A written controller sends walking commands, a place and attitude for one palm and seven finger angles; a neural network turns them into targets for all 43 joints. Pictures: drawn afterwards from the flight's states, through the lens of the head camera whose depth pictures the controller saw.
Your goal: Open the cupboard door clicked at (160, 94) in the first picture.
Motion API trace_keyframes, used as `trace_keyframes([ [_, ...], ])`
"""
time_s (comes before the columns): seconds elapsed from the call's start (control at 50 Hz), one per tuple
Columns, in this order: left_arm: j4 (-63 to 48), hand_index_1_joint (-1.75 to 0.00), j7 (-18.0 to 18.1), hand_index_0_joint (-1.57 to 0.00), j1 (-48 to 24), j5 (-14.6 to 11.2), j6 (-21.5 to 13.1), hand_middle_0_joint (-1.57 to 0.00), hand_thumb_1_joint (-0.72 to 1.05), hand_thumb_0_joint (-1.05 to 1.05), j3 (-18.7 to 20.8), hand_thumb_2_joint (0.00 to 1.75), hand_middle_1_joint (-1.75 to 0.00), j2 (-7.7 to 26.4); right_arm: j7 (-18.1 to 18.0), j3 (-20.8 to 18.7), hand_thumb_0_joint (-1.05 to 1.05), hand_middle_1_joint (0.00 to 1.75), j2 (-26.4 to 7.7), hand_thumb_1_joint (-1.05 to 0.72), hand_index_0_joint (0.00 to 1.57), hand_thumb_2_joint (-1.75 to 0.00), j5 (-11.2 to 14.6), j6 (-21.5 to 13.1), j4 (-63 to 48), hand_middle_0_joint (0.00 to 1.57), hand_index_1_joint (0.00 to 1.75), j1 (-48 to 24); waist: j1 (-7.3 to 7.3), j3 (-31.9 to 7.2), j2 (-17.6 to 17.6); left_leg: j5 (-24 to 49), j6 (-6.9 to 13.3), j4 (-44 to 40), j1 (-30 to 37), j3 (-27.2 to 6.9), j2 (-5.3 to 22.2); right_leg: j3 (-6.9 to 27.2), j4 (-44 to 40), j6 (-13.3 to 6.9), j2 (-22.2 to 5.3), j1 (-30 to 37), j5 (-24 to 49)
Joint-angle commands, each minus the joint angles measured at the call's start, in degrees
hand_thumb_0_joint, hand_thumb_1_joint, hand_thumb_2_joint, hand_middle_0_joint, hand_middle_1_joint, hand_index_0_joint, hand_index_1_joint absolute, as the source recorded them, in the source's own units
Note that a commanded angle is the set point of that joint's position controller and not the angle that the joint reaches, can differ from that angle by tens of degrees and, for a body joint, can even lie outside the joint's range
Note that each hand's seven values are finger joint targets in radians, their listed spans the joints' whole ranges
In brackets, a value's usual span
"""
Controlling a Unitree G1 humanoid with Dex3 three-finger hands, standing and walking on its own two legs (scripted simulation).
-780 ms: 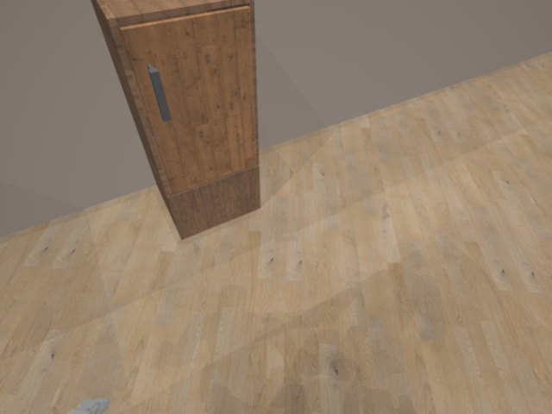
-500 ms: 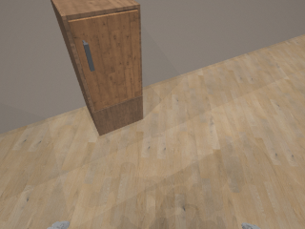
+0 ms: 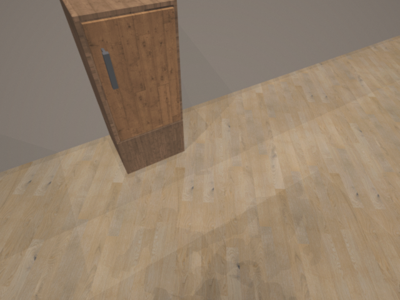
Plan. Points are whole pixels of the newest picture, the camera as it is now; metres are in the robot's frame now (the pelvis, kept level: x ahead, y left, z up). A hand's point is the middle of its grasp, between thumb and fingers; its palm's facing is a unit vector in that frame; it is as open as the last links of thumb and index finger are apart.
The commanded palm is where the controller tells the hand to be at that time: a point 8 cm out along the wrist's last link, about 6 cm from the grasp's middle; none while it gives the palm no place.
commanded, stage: stand and wait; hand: left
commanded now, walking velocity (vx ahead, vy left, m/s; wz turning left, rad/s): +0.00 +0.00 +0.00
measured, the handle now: (109, 68) +0.92 +0.42 -0.04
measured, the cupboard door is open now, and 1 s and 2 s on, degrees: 0 0 0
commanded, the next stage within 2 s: look at it before walking up in 0.04 s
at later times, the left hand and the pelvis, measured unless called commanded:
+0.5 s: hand out of the picture +0.07 +0.25 -0.16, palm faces -0.03 -0.94 -0.33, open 7.4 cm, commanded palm none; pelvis +0.00 +0.00 +0.00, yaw +0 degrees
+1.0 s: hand out of the picture +0.06 +0.23 -0.17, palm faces -0.08 -0.95 -0.30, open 7.4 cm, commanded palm none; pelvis -0.01 +0.00 -0.01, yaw -5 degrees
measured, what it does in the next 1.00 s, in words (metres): stands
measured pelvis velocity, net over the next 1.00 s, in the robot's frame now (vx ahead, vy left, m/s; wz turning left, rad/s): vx -0.01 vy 0.00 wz -0.09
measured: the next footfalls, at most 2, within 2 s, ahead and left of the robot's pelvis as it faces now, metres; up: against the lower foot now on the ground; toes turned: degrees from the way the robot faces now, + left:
left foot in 1.66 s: +0.29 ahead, +0.07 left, +0.00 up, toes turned -21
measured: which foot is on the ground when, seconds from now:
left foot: down 0.00-1.00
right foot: down 0.00-1.00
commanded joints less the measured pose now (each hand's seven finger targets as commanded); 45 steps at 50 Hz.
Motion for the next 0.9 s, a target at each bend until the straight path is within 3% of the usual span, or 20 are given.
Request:
trace_keyframes([
  [0.0, -3.83, -0.30, 0.69, -0.20, -2.53, 0.25, -1.56, -0.20, 0.90, 0.00, 2.44, 0.90, -0.30, 11.74, -0.50, -1.99, 0.00, 0.30, -11.61, -0.90, 0.20, -0.90, -0.03, -1.41, -3.94, 0.20, 0.30, -3.40, 0.03, -4.28, -0.43, 7.78, 2.26, -3.10, 1.02, -5.05, 6.02, 6.05, -4.20, -2.03, -6.92, 0.21, 8.73],
  [0.44, -3.77, -0.30, 0.58, -0.20, -2.72, 0.42, -1.47, -0.20, 0.90, 0.00, 2.47, 0.90, -0.30, 11.22, -0.45, -1.94, 0.00, 0.30, -11.50, -0.90, 0.20, -0.90, -0.01, -1.57, -3.79, 0.20, 0.30, -3.29, 0.00, -3.12, -0.17, 7.61, 2.28, -4.59, 0.99, -5.59, 6.27, 5.65, -5.08, -1.55, -6.62, -0.35, 7.51],
  [0.52, -3.61, -0.30, 0.65, -0.20, -2.55, 0.38, -1.60, -0.20, 0.90, 0.00, 2.47, 0.90, -0.30, 11.26, -0.49, -1.97, 0.00, 0.30, -11.67, -0.90, 0.20, -0.90, 0.02, -1.70, -3.66, 0.20, 0.30, -3.11, -0.15, -5.20, 0.16, 10.51, 2.28, -4.14, 2.32, -5.41, 6.51, 5.54, -4.27, -1.65, -6.74, 0.85, 10.84],
  [0.76, -3.32, -0.30, 0.58, -0.20, -2.42, 0.43, -1.47, -0.20, 0.90, 0.00, 2.49, 0.90, -0.30, 11.58, -0.56, -2.01, 0.00, 0.30, -11.92, -0.90, 0.20, -0.90, 0.03, -1.54, -3.51, 0.20, 0.30, -3.47, -0.15, -3.71, -0.18, 9.16, 2.16, -4.41, 2.65, -5.04, 6.57, 5.94, -4.94, -1.61, -6.57, -0.30, 10.26],
  [0.82, -3.72, -0.30, 0.90, -0.20, 0.63, 0.40, 0.24, -0.20, 0.90, 0.00, 1.91, 0.90, -0.30, 5.91, -0.93, -1.36, 0.00, 0.30, -5.59, -0.90, 0.20, -0.90, -0.11, -0.55, -3.69, 0.20, 0.30, 0.30, -0.49, -4.41, -0.30, 11.60, 1.23, -0.57, 3.24, -1.96, 7.08, 6.65, -1.11, -1.14, -6.27, -2.36, 15.97],
  [0.88, -5.84, -0.30, 0.80, -0.20, 2.17, 0.57, 1.44, -0.20, 0.90, 0.00, 2.63, 0.90, -0.30, 5.44, -1.46, -2.38, 0.00, 0.30, -5.86, -0.90, 0.20, -0.90, -0.17, 0.42, -5.86, 0.20, 0.30, 1.80, -0.68, -3.86, 0.72, 11.75, 1.40, 1.90, 3.00, -0.82, 8.37, 7.13, 3.81, -1.16, -4.74, -6.27, 17.62],
])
